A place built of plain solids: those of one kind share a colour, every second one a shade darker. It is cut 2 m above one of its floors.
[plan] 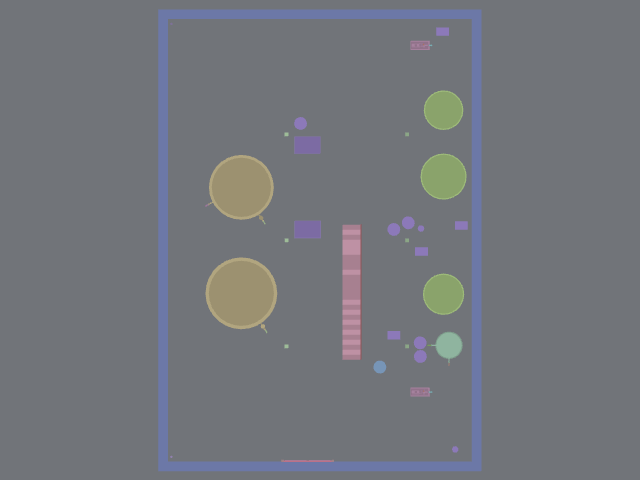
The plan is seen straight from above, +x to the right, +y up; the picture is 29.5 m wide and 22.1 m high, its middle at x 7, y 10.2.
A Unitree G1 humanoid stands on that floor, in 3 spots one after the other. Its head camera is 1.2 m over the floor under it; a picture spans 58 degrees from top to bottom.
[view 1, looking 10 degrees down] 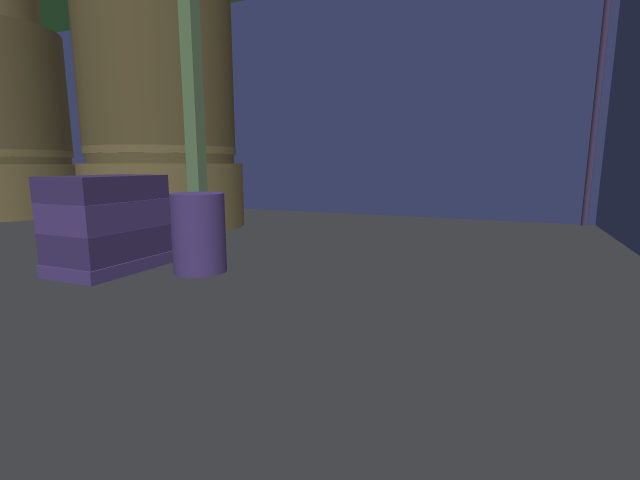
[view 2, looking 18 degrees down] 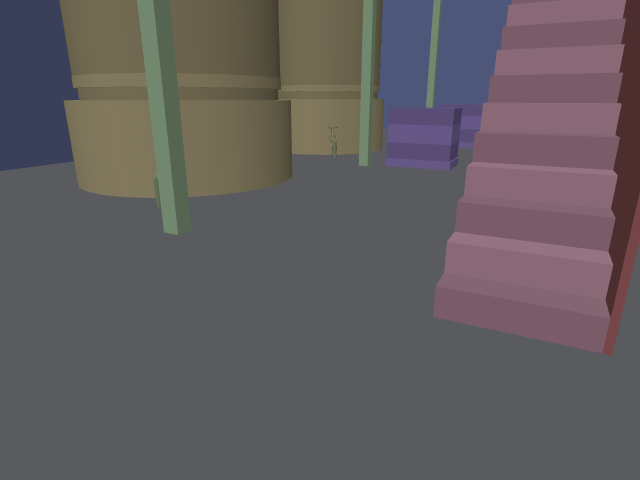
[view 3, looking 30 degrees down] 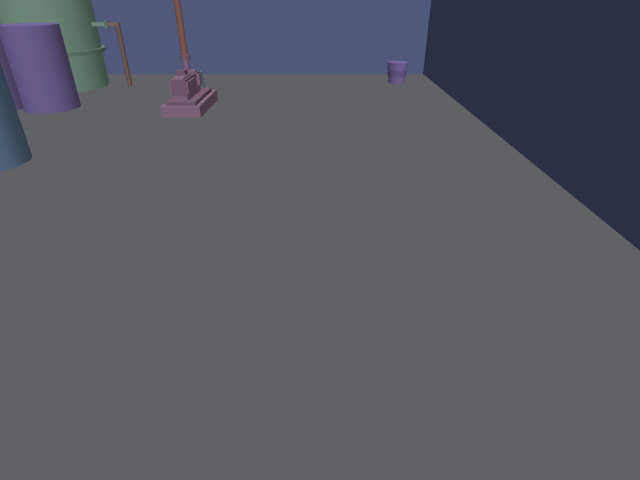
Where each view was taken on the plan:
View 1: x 9.96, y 18.67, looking -157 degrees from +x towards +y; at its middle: ground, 6.91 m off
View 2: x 8.47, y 2.39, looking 117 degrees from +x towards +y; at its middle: ground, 3.88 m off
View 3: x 6.43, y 1.70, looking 0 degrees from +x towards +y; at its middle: ground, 2.40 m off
